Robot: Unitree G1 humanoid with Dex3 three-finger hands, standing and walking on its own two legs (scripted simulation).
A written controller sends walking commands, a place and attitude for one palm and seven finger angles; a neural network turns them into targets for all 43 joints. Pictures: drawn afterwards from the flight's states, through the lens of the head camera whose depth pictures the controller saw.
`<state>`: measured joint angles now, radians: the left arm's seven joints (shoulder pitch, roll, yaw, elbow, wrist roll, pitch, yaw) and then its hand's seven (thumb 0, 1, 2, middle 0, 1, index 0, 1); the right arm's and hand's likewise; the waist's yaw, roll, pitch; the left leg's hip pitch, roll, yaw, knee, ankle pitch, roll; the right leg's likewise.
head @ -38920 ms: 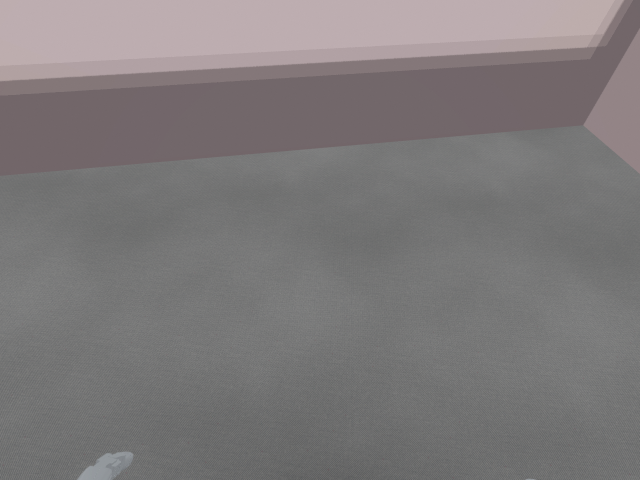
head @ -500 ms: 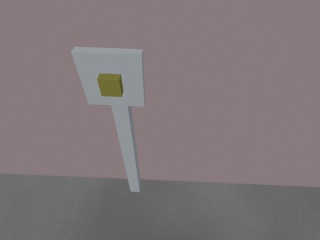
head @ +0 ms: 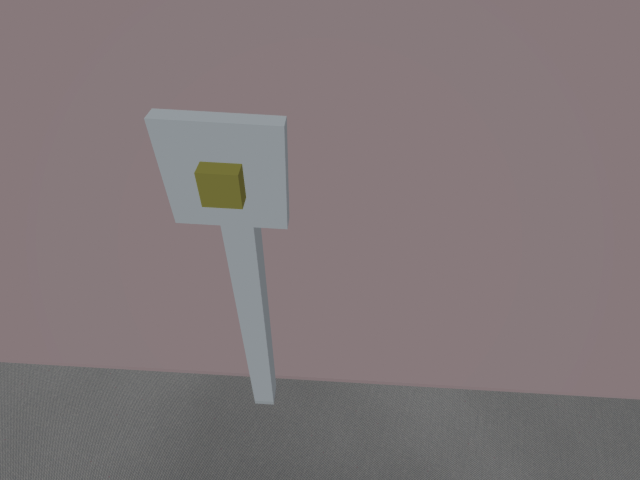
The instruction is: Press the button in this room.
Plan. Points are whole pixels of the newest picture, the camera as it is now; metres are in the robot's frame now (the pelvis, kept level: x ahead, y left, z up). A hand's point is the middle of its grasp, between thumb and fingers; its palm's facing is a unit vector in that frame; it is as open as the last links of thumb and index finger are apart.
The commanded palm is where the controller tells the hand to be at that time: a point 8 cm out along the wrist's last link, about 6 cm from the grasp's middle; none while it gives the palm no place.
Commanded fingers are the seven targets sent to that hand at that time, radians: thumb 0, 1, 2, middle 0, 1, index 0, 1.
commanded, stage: look again from close up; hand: left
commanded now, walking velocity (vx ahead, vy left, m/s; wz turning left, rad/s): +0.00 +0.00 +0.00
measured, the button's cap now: (222, 184) +0.49 +0.18 +0.13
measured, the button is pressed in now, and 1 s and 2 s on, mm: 0 0 0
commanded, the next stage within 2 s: raise the hand and make a fist in 0.22 s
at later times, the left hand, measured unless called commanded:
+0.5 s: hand (153, 442) +0.17 +0.21 -0.01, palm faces +0.28 -0.95 -0.13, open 7.0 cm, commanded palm +0.10 +0.25 -0.04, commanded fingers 0.00 0.90 0.90 -0.47 -0.60 -0.47 -0.60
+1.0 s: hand (165, 429) +0.18 +0.19 +0.01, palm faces -0.01 -1.00 -0.07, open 3.7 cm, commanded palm +0.14 +0.25 +0.02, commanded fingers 0.00 0.90 0.90 -1.16 -1.35 -1.16 -1.35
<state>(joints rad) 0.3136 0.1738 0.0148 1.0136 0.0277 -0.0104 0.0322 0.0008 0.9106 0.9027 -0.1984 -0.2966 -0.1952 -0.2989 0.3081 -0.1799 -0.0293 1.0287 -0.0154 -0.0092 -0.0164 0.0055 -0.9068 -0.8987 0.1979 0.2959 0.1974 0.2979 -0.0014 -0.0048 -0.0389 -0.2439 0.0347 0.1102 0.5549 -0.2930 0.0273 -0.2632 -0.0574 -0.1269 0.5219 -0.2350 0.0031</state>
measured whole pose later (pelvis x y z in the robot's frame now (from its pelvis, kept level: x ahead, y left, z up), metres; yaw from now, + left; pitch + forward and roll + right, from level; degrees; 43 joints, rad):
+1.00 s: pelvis +0.00 -0.01 -0.06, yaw +4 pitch +10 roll -3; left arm 0.44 0.26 0.19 -0.09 -0.29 -0.36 -0.39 0.01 0.90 0.90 -0.90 -1.06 -0.90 -1.06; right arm 0.19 -0.21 0.03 0.55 0.05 -0.25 -0.04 0.01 -0.90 -0.90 0.20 0.30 0.20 0.30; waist 0.03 0.04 -0.09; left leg -0.73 0.02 -0.03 1.06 -0.50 0.01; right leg -0.70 -0.01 -0.13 0.99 -0.46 -0.03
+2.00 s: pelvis +0.02 +0.00 -0.01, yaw +4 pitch +1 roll -1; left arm 0.22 0.33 0.28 -0.14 -0.33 0.03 -0.34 0.01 0.90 0.90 -1.30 -1.50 -1.30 -1.50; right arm 0.26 -0.26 0.08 0.59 0.07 -0.27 -0.08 0.01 -0.90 -0.90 0.20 0.30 0.20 0.30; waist 0.04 0.05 -0.06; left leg -0.32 0.00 0.01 0.68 -0.37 0.03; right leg -0.31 -0.01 -0.09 0.63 -0.33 0.00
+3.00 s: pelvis +0.02 -0.02 -0.01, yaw +3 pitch +1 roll +0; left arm -0.02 0.26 0.20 0.12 -0.25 -0.05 -0.25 0.01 0.90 0.90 -1.30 -1.50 -1.30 -1.50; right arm 0.25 -0.26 0.05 0.63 0.06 -0.24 -0.08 0.01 -0.90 -0.90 0.20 0.30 0.20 0.30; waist 0.01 0.04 -0.04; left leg -0.30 0.01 0.02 0.61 -0.33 0.00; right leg -0.32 0.00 -0.07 0.61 -0.32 -0.03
